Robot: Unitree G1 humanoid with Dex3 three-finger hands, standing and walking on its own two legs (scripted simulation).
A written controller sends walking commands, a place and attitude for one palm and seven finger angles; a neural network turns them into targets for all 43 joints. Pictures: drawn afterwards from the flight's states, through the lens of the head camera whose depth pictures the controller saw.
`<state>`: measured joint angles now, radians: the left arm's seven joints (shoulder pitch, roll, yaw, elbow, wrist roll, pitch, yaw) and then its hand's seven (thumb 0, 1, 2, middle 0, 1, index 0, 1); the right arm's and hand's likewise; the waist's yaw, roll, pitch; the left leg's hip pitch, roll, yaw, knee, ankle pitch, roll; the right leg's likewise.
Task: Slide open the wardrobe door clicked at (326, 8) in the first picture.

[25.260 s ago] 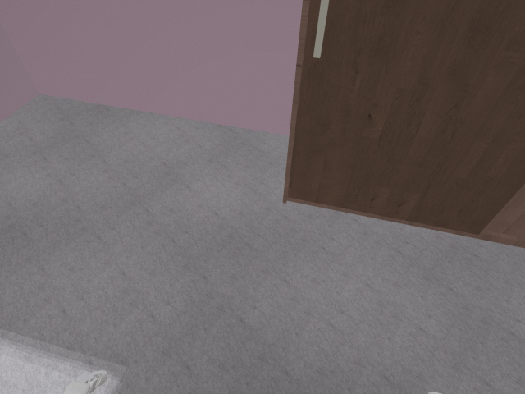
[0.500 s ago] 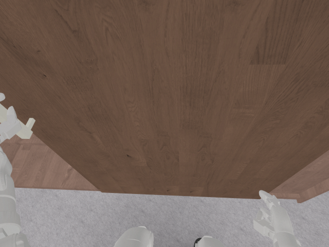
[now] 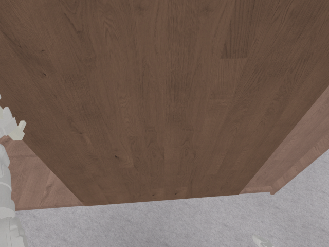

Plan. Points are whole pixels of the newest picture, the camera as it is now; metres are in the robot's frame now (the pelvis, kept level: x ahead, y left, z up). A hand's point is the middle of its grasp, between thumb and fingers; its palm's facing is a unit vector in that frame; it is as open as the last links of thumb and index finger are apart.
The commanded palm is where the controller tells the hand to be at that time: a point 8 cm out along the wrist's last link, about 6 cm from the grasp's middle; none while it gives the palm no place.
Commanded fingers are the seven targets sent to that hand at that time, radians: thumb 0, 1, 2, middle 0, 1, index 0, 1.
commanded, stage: stop walking and hold the door there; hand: left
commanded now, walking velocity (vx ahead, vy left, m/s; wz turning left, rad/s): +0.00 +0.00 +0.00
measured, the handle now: (2, 109) +0.40 +0.42 +0.11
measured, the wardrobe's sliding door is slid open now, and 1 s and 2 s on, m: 0.66 0.66 0.66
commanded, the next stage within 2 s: none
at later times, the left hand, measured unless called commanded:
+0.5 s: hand (8, 120) +0.36 +0.38 +0.12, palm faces +0.61 -0.74 -0.27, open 6.4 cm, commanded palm +0.32 +0.39 +0.10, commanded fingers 0.00 0.90 0.90 -0.45 -1.40 -0.45 -1.40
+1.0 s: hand (3, 125) +0.35 +0.39 +0.11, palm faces +0.45 -0.84 -0.30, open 6.4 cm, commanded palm +0.31 +0.41 +0.10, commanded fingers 0.00 0.90 0.90 -0.45 -1.40 -0.45 -1.40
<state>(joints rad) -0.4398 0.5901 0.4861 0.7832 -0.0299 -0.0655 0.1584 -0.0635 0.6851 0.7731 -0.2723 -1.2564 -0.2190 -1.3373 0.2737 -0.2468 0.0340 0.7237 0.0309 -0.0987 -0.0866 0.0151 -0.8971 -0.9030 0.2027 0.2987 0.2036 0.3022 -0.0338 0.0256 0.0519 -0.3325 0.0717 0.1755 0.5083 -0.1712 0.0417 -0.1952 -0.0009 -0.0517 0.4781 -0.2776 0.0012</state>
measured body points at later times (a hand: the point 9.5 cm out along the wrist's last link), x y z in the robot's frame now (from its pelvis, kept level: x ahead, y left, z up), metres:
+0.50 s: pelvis -0.01 +0.00 +0.00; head +0.00 +0.00 +0.45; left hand +0.32 +0.41 +0.14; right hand +0.06 -0.28 -0.11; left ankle +0.07 +0.09 -0.74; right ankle -0.01 -0.12 -0.74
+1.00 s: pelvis -0.07 +0.09 -0.01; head +0.00 +0.08 +0.44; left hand +0.32 +0.43 +0.13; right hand +0.09 -0.16 -0.12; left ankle +0.02 +0.18 -0.74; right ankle -0.09 -0.02 -0.69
